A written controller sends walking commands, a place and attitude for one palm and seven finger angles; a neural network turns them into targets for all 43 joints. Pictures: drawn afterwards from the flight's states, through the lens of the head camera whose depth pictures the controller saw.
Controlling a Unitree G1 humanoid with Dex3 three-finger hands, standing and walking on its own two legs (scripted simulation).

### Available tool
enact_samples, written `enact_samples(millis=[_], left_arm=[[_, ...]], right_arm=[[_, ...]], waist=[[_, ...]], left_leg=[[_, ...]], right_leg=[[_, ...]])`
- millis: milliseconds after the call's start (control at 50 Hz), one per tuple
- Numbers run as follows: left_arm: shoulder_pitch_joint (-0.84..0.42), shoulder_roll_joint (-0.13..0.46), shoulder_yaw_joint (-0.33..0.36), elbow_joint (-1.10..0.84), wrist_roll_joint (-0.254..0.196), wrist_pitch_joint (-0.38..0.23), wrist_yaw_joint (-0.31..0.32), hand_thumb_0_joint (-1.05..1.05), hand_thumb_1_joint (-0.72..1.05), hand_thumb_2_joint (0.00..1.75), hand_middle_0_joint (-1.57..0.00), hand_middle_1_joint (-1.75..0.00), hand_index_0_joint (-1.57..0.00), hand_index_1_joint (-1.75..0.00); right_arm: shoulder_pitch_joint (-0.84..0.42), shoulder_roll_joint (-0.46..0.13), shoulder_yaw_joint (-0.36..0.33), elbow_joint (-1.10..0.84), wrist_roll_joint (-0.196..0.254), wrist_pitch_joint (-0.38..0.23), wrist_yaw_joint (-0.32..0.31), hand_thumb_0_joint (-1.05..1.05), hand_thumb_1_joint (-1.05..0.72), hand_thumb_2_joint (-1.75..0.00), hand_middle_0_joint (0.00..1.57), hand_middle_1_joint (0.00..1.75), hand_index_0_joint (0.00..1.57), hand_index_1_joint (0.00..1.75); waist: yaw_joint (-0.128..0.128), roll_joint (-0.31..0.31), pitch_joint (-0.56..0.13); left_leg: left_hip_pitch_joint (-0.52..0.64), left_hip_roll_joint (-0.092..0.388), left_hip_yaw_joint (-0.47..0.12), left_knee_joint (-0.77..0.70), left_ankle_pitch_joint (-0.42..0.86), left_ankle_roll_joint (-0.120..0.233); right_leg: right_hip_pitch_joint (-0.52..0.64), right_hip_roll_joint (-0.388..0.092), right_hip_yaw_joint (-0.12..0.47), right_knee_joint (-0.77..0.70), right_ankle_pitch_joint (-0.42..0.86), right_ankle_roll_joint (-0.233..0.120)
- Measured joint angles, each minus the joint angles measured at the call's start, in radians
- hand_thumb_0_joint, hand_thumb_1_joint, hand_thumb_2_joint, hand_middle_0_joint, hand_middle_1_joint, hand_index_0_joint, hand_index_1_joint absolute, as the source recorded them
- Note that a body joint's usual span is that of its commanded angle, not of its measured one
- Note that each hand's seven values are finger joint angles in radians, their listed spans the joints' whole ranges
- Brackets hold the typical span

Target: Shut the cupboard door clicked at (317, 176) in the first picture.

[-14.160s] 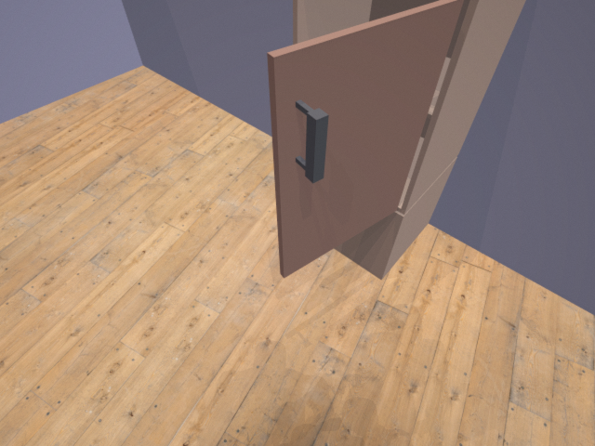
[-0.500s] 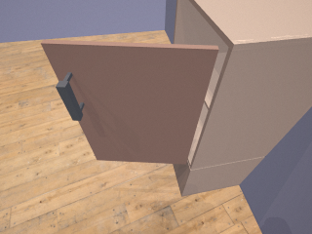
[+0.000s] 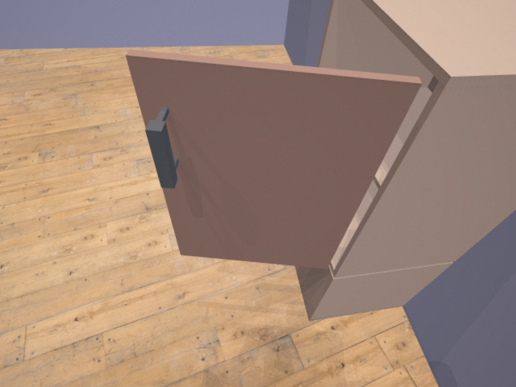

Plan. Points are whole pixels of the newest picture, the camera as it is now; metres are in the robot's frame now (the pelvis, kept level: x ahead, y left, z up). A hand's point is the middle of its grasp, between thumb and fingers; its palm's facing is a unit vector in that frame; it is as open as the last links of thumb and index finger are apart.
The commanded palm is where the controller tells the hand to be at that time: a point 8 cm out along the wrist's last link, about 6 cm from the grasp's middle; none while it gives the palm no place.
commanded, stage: come to a stop and stand still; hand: left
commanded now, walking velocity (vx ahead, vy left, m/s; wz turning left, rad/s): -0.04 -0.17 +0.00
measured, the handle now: (166, 148) +0.47 +0.19 +0.10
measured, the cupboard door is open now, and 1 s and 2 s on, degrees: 76 76 76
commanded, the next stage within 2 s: look again from close up in 1.16 s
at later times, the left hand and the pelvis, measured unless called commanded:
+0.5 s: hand out of the picture +0.06 +0.15 -0.18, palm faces -0.05 -0.97 -0.22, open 7.3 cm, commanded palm none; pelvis +0.00 -0.03 -0.01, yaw -3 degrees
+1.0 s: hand out of the picture -0.04 +0.06 -0.17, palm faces -0.02 -0.98 -0.19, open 7.4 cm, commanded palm none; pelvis -0.03 -0.10 +0.00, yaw -2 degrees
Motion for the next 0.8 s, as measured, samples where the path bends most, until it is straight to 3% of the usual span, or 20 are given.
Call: enact_samples(millis=[80,160,300,340,400,460,600,800], left_arm=[[-0.016,-0.008,0.003,-0.003,-0.003,-0.001,-0.003,0.01,0.91,0.9,-0.19,-0.29,-0.2,-0.3],[-0.033,-0.018,0.006,-0.009,-0.007,0.008,-0.002,0.0,0.92,0.9,-0.19,-0.29,-0.2,-0.3],[-0.058,-0.018,0.0,-0.018,-0.007,0.015,-0.008,0.0,0.93,0.9,-0.2,-0.29,-0.2,-0.3],[-0.053,-0.018,-0.012,-0.006,-0.008,-0.008,-0.003,0.0,0.93,0.9,-0.2,-0.29,-0.2,-0.3],[-0.019,-0.011,-0.022,-0.006,-0.009,-0.039,-0.002,0.0,0.93,0.9,-0.2,-0.29,-0.2,-0.3],[-0.003,-0.017,-0.032,0.016,-0.01,-0.044,0.003,0.0,0.93,0.9,-0.2,-0.29,-0.2,-0.3],[0.039,-0.037,-0.054,0.027,-0.011,-0.051,0.005,0.0,0.92,0.9,-0.2,-0.29,-0.2,-0.3],[0.107,-0.053,-0.073,0.049,-0.008,-0.051,-0.013,0.01,0.92,0.9,-0.2,-0.29,-0.2,-0.3]], right_arm=[[0.008,0.036,0.016,0.009,-0.001,-0.012,-0.007,0.0,-0.9,-0.89,0.2,0.29,0.2,0.3],[0.004,0.056,0.016,0.011,-0.001,-0.012,-0.01,0.0,-0.9,-0.89,0.2,0.29,0.2,0.3],[-0.009,0.044,-0.005,0.008,-0.002,-0.001,-0.006,0.0,-0.9,-0.89,0.2,0.3,0.2,0.3],[-0.007,0.023,-0.013,0.007,0.005,0.007,0.011,0.0,-0.9,-0.89,0.21,0.3,0.21,0.3],[0.006,-0.007,-0.019,-0.017,0.007,0.008,0.015,0.0,-0.9,-0.89,0.21,0.3,0.2,0.3],[-0.016,-0.035,-0.023,-0.036,0.01,0.0,0.004,0.0,-0.9,-0.89,0.2,0.29,0.2,0.3],[-0.064,-0.078,-0.018,-0.042,0.011,0.012,0.008,0.01,-0.93,-0.89,0.2,0.29,0.2,0.3],[-0.073,-0.085,-0.01,-0.015,0.014,0.021,0.03,0.01,-0.92,-0.89,0.2,0.29,0.2,0.3]], waist=[[-0.006,-0.006,0.006],[-0.011,-0.008,0.026],[-0.019,-0.001,0.067],[-0.022,0.009,0.045],[-0.011,0.002,0.002],[-0.011,0.023,-0.01],[-0.008,0.085,-0.026],[-0.001,0.085,-0.024]], left_leg=[[0.015,0.013,-0.013,-0.024,0.012,-0.002],[0.011,0.032,-0.017,-0.019,0.011,-0.006],[0.005,0.052,-0.009,0.006,-0.001,-0.015],[-0.03,0.058,-0.003,0.052,-0.023,-0.022],[-0.069,0.047,0.028,0.142,-0.082,-0.033],[-0.064,0.044,0.05,0.173,-0.107,-0.034],[-0.026,0.063,0.042,0.136,-0.076,-0.069],[-0.023,0.102,0.027,0.082,-0.021,-0.115]], right_leg=[[-0.018,0.007,0.017,0.095,0.018,0.019],[-0.022,0.006,0.024,0.098,0.026,0.032],[0.049,-0.016,-0.015,-0.12,0.005,0.031],[0.064,-0.018,-0.034,-0.2,0.036,0.023],[0.127,-0.033,-0.015,-0.345,0.197,0.002],[0.162,-0.04,0.002,-0.367,0.07,0.046],[0.202,-0.024,-0.011,-0.401,0.071,0.038],[0.204,0.017,-0.03,-0.448,0.117,-0.011]])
